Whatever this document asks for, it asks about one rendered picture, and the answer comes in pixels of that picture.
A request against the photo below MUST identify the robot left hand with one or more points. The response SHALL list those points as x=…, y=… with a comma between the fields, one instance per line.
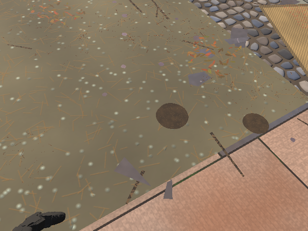
x=39, y=220

